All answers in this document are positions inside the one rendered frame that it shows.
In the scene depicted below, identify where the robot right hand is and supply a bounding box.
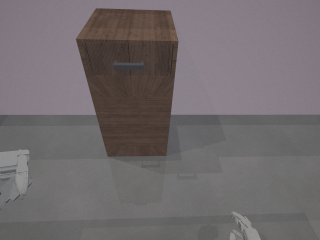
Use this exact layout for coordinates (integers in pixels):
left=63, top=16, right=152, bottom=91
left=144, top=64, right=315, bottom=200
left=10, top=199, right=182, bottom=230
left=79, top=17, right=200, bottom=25
left=229, top=211, right=261, bottom=240

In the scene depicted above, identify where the robot left hand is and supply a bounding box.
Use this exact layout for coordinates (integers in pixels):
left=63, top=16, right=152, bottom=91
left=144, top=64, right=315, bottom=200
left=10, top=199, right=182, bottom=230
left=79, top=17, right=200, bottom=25
left=0, top=149, right=33, bottom=210

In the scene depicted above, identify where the drawer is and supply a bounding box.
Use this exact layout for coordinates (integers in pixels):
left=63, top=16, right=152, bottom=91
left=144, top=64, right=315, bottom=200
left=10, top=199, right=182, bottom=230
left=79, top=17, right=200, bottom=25
left=83, top=42, right=173, bottom=76

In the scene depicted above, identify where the cabinet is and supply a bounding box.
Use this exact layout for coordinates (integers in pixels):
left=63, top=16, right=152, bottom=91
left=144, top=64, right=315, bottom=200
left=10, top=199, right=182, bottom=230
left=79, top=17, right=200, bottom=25
left=76, top=8, right=179, bottom=157

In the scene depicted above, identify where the handle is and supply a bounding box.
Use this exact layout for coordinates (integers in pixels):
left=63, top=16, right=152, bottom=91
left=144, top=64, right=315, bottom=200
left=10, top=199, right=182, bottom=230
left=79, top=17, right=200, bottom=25
left=113, top=60, right=144, bottom=70

